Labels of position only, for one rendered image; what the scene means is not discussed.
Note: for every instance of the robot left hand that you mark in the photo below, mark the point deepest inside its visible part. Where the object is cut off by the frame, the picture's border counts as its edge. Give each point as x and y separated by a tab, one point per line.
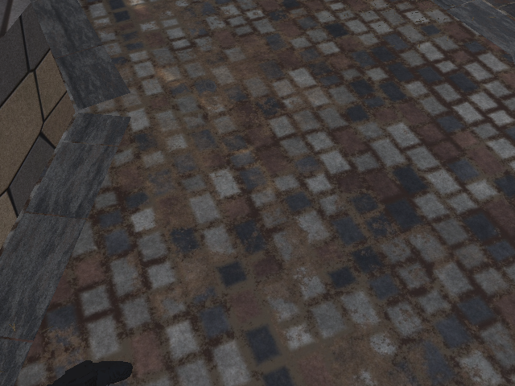
88	373

